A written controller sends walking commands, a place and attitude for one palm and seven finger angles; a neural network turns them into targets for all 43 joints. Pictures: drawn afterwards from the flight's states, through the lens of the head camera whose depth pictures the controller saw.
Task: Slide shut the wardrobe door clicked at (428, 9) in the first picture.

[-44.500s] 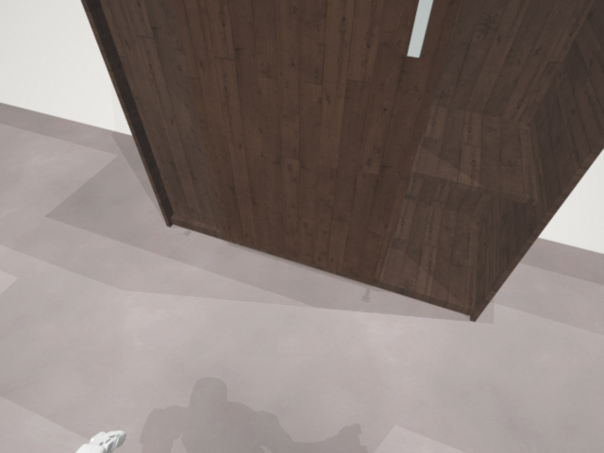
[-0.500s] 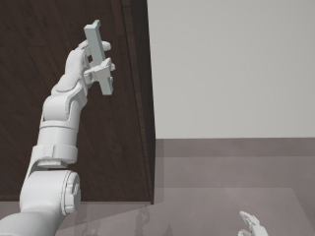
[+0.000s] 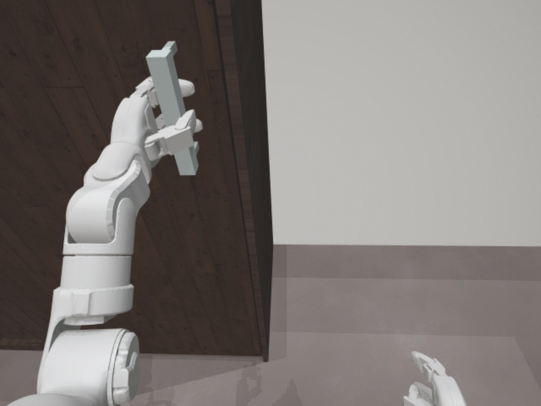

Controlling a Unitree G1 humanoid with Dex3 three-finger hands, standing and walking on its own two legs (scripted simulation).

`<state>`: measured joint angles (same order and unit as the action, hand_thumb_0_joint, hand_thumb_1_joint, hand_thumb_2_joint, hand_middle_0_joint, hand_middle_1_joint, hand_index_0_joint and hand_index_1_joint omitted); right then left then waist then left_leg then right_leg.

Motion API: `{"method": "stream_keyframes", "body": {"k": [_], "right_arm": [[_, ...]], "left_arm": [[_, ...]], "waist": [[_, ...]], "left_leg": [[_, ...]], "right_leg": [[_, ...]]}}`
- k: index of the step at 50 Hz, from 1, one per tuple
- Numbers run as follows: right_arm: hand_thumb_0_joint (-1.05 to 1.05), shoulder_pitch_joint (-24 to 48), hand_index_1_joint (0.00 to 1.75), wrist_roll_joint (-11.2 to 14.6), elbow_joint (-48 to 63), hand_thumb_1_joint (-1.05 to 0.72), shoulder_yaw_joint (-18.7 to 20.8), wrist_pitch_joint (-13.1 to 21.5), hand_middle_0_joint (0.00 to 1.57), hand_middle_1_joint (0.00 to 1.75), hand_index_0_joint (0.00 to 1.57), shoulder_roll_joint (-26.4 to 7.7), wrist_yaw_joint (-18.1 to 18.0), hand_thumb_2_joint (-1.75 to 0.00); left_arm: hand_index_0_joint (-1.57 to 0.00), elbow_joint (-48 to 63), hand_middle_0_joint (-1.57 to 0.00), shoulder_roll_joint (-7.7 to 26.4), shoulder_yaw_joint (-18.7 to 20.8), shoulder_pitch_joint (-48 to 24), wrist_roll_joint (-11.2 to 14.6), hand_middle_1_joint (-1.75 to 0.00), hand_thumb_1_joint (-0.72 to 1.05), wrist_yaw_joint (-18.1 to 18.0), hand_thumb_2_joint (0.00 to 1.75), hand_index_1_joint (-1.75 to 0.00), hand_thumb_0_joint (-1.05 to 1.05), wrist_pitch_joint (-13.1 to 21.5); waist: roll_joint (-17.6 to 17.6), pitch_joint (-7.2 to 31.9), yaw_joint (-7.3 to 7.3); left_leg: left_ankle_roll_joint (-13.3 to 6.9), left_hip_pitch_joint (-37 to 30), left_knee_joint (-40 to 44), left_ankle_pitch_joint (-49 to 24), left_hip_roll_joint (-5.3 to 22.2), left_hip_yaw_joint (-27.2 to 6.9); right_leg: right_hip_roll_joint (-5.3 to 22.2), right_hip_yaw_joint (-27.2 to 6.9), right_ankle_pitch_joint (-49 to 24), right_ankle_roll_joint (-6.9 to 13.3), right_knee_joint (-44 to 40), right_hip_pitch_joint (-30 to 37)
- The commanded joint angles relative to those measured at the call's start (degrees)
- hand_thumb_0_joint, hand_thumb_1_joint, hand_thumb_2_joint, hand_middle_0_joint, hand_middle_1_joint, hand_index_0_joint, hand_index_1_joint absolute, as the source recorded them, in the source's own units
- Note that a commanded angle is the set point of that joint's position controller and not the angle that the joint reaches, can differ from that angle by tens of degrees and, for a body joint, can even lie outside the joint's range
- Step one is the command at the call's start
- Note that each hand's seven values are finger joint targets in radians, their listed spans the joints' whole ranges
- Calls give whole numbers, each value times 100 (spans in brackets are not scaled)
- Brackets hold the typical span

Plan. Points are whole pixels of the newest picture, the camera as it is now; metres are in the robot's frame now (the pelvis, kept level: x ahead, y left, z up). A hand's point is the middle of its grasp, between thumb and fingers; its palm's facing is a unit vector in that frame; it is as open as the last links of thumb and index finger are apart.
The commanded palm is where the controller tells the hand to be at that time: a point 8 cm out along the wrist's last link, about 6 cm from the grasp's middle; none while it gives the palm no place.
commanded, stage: tug the door sideways, standing still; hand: left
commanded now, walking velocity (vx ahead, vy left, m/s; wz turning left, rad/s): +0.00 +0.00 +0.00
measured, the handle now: (180, 111) +0.44 +0.16 +0.25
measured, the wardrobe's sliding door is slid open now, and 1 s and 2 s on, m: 0.00 0.00 0.00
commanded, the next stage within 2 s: step sideways, sliding the door along in 0.76 s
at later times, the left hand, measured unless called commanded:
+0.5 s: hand (190, 131) +0.38 +0.13 +0.26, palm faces +0.14 -0.99 -0.06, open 6.2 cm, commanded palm +0.36 +0.13 +0.26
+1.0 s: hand (188, 134) +0.39 +0.14 +0.25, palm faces +0.14 -0.98 -0.13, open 6.4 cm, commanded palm +0.37 +0.16 +0.26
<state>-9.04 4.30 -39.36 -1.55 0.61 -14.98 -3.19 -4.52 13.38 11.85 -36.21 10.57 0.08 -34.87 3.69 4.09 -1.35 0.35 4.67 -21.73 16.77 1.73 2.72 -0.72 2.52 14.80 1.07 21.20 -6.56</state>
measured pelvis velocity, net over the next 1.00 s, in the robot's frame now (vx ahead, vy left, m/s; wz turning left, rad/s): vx -0.04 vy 0.00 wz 0.02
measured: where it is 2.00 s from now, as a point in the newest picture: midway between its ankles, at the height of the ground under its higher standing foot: outside the picture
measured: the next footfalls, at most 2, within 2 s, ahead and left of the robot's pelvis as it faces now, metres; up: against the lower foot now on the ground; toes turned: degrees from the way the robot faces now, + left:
left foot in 1.42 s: +0.03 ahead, +0.06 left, +0.00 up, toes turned +15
right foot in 1.70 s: +0.18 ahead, -0.28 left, +0.00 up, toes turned +9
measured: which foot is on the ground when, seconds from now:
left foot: down 0.00-1.00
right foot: down 0.00-1.00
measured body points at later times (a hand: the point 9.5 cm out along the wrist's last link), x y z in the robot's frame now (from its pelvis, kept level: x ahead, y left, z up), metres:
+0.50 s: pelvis -0.03 +0.00 +0.00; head -0.03 -0.02 +0.45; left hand +0.37 +0.19 +0.26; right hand +0.17 -0.20 -0.11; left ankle -0.06 +0.12 -0.74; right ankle -0.04 -0.11 -0.74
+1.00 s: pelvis -0.04 +0.00 -0.01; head -0.04 -0.02 +0.44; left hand +0.38 +0.19 +0.25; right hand +0.14 -0.21 -0.11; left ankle -0.06 +0.12 -0.74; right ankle -0.04 -0.11 -0.74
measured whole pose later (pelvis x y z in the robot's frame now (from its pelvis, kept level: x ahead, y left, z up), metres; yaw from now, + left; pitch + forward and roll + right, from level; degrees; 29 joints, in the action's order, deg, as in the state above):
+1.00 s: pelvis -0.04 +0.00 -0.01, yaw +1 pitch +2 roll +0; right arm -8.8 1.6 -41.1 -2.4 5.2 -12.5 -3.6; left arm -27.0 14.7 4.5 -46.5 6.7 -5.6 -10.1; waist 2.7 2.5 -1.4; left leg -0.2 13.3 -27.8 16.4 0.4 1.6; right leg 0.6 2.3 14.8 0.4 28.5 -15.4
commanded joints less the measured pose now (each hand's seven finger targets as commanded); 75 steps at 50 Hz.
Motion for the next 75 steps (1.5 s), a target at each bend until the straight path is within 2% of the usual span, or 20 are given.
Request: {"method": "stream_keyframes", "body": {"k": [1, 10, 14, 19, 43, 44, 47, 50, 54, 59, 60, 62, 63, 66, 68, 69, 70, 71, 73, 75], "right_arm": [[0, 809, 30, -10, 737, -90, 192, 301, 20, 30, 20, -551, -81, -90], [0, 1001, 30, -53, 705, -90, 157, 384, 20, 30, 20, -409, -66, -90], [0, 881, 30, -71, 637, -90, 177, 405, 20, 30, 20, -389, -50, -90], [0, 932, 30, -64, 593, -90, 159, 479, 20, 30, 20, -316, -19, -90], [0, 697, 30, -47, 325, -90, 140, 823, 20, 30, 20, -367, -32, -90], [0, 524, 30, -242, 484, -90, 197, 723, 20, 30, 20, -754, -91, -90], [0, 505, 30, -273, 519, -90, 142, 689, 20, 30, 20, -400, -100, -90], [0, 497, 30, -301, 691, -90, 205, 720, 20, 30, 20, -487, -214, -90], [0, 479, 30, -296, 799, -90, 258, 642, 20, 30, 20, -459, -146, -90], [0, 582, 30, -156, 989, -90, 284, 599, 20, 30, 20, -487, -54, -90], [0, 606, 30, -93, 1019, -90, 283, 607, 20, 30, 20, -470, -62, -90], [0, 934, 30, -96, 1092, -90, 327, 612, 20, 30, 20, -359, -121, -90], [0, 814, 30, -100, 927, -90, 339, 680, 20, 30, 20, -333, -116, -90], [0, 803, 30, -98, 861, -90, 281, 786, 20, 30, 20, -133, -64, -90], [0, 721, 30, -146, 889, -90, 286, 701, 20, 30, 20, -135, -37, -90], [0, 706, 30, -156, 923, -90, 336, 635, 20, 30, 20, -182, -33, -90], [0, 656, 30, -138, 982, -90, 454, 593, 20, 30, 20, -428, -32, -90], [0, 620, 30, -118, 1157, -90, 538, 521, 20, 30, 20, -556, 71, -90], [0, 829, 30, -78, 1264, -90, 608, 443, 20, 30, 20, -725, 316, -90], [0, 774, 30, -99, 1332, -90, 602, 557, 20, 30, 20, -519, 341, -90]], "left_arm": [[-45, 1123, -45, 528, -226, -3283, 103, -140, 90, 20, 90, -140, 0, 342], [-45, 952, -45, -265, -946, -3956, 43, -140, 90, -53, 90, -140, 0, 739], [-45, 806, -45, -560, -1178, -4200, 34, -140, 90, -3, 90, -140, 0, 778], [-45, 503, -45, -922, -1514, -4677, 28, -140, 90, -15, 90, -140, 0, 940], [-45, -284, -45, -1012, -1613, -5489, 32, -140, 90, -227, 90, -140, 0, 1391], [-45, -997, -45, 2127, 282, -4259, -444, -140, 90, -526, 90, -140, 0, 2336], [-45, -764, -45, 452, -963, -4058, -456, -140, 90, -448, 90, -140, 0, 3262], [-45, -123, -45, 465, -1145, -4285, -404, -140, 90, -425, 90, -140, 0, 3695], [-45, 282, -45, 318, -1287, -4433, -380, -140, 90, -430, 90, -140, 0, 3808], [-45, 910, -45, 259, -1360, -4309, -454, -140, 90, -448, 90, -140, 0, 3967], [-45, 994, -45, 207, -1410, -4153, -494, -140, 90, -460, 90, -140, 0, 3945], [-45, 1120, -45, 395, -1254, -3936, -576, -140, 90, -521, 90, -140, 0, 3878], [-45, 1248, -45, 92, -1536, -4038, -624, -140, 90, -462, 90, -140, 0, 3886], [-45, 1839, -45, -376, -1998, -4260, -602, -140, 90, -468, 90, -140, 0, 4040], [-45, 1910, -45, -378, -2004, -4091, -625, -140, 90, -520, 90, -140, 0, 4163], [-45, 1987, -45, -351, -2014, -3953, -612, -140, 90, -543, 90, -140, 0, 4189], [-45, 2088, -45, -388, -2084, -3839, -544, -140, 90, -531, 90, -140, 0, 4199], [-45, 2118, -45, -560, -2236, -3802, -465, -140, 90, -453, 90, -140, 0, 4168], [-45, 1621, -45, -655, -1993, -3894, -467, -140, 90, -302, 90, -140, 0, 4040], [-45, 2365, -45, -580, -2070, -4390, -565, -140, 90, -274, 90, -140, 0, 4148]], "waist": [[-80, 1783, 163], [-466, 1830, 275], [-237, 2146, 315], [-151, 2064, 415], [69, 1987, 476], [-458, 1421, 119], [-448, 1220, 240], [820, 1381, 308], [834, 1216, 328], [784, 1492, 250], [159, 1666, 233], [-1723, 1686, 64], [-1365, 1469, 61], [-944, 1395, 190], [-764, 1636, 261], [-589, 1800, 290], [101, 1967, 330], [1150, 2110, 281], [781, 1931, 111], [603, 1919, 261]], "left_leg": [[-108, -784, -389, -4188, -113, -154], [-94, -811, -258, -3150, -168, -293], [-79, -1098, -505, -4335, -158, -339], [-9, -1120, -446, -3729, -137, -420], [184, -1044, -242, -2936, -108, -574], [-159, 165, -414, -2200, 348, -456], [-210, 443, -114, -487, 499, -559], [-612, -511, 65, -531, 1225, -1475], [-1106, -1788, -275, -3113, 1955, -1871], [-495, -655, -1230, -2985, 1392, -443], [-275, 197, -1896, -2247, 937, 61], [27, 2280, -3703, 1554, -187, -55], [28, 2251, -4085, 1689, -74, -406], [47, 2081, -2856, 1430, 157, -217], [118, 1307, -1200, 122, 207, 117], [103, 412, -650, -1091, 418, 145], [-213, -1056, -485, -3784, 1227, -661], [-821, -2267, -890, -6400, 2389, -2054], [-1065, -2242, -886, -5366, 2776, -1819], [-896, -2223, -932, -5302, 2415, -1174]], "right_leg": [[-63, -12, -3861, 42, 314, 573], [-52, 30, -3063, 44, 224, 375], [-42, 45, -3884, 21, 460, 403], [-70, 76, -3190, 33, 349, 124], [-106, 128, -2229, 89, 195, -231], [163, -63, -1431, -166, 159, -568], [254, -37, -613, -106, 547, -618], [-93, 80, 368, -81, 1830, -1777], [132, -349, 1203, 5, 2637, -3095], [118, 4, -133, 178, 572, -726], [386, -253, -943, 348, 313, 292], [1939, -2380, -2952, 1230, -38, 1537], [1921, -1865, -3489, 1203, 134, 1365], [1793, -1205, -5592, 1059, 847, 1705], [1435, -537, -5595, 732, 1348, 1554], [1261, -279, -5007, 505, 1643, 997], [964, -121, -3287, 113, 2137, -426], [398, -333, 188, -165, 2749, -2134], [479, -1102, 1318, -5, 3509, -2709], [295, -713, 1070, -70, 3364, -2694]]}}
